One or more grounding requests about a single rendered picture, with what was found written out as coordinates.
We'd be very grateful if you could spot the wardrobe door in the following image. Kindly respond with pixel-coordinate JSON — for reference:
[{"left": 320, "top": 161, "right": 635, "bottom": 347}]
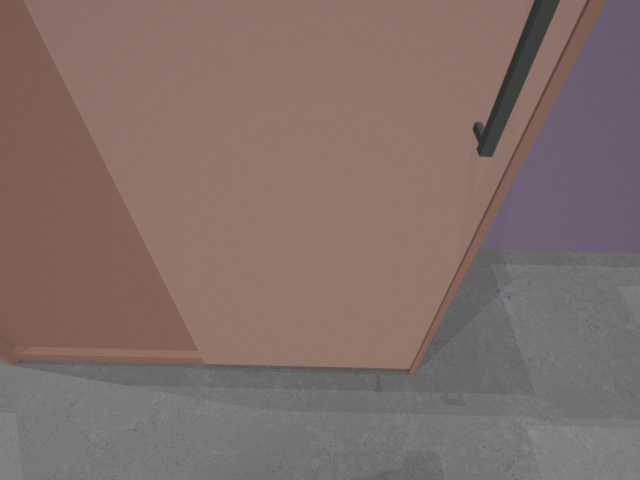
[
  {"left": 0, "top": 0, "right": 198, "bottom": 350},
  {"left": 23, "top": 0, "right": 587, "bottom": 369}
]

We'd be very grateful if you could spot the handle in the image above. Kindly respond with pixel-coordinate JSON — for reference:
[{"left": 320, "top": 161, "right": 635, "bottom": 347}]
[{"left": 473, "top": 0, "right": 560, "bottom": 157}]

